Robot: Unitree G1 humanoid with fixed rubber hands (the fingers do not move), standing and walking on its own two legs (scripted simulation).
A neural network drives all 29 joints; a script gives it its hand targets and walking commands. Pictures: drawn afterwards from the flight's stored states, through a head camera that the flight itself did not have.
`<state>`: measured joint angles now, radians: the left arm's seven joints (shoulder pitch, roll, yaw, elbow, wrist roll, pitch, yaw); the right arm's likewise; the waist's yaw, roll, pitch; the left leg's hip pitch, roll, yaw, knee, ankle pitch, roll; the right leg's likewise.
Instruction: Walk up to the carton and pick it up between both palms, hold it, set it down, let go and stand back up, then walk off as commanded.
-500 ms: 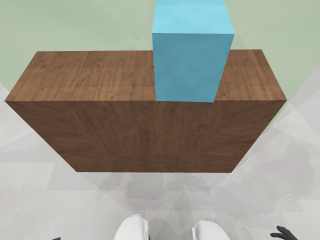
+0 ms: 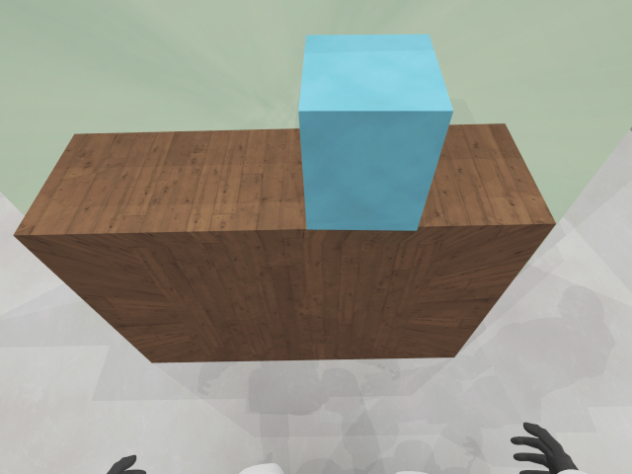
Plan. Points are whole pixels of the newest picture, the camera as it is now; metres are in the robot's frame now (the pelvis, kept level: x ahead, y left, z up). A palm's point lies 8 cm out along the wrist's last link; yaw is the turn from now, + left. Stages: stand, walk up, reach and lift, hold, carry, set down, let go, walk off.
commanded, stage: walk up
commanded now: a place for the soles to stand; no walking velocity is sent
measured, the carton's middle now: (364, 137) +0.60 -0.06 +0.05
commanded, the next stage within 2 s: none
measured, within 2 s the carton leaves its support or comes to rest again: neither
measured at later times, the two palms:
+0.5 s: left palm (124, 471) +0.13 +0.28 -0.11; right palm out of the picture +0.03 -0.38 -0.12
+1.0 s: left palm (170, 402) +0.22 +0.25 -0.14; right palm (580, 383) +0.24 -0.36 -0.12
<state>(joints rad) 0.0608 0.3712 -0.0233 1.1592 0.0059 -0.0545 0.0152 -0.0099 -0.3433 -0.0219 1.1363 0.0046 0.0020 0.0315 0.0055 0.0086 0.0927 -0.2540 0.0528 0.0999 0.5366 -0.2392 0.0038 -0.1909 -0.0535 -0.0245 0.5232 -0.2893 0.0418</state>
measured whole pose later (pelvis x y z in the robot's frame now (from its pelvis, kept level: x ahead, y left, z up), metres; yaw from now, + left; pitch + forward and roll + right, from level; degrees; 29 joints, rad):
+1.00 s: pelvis +0.15 -0.06 -0.02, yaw +0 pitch -3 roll +1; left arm 0.18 0.40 0.03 0.96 0.00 -0.02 -0.01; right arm 0.17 -0.36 -0.04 0.93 -0.02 -0.06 0.00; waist 0.00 -0.07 0.15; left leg -0.36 0.02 0.10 0.71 -0.30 0.02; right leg -0.38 -0.06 -0.01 0.94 -0.51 -0.03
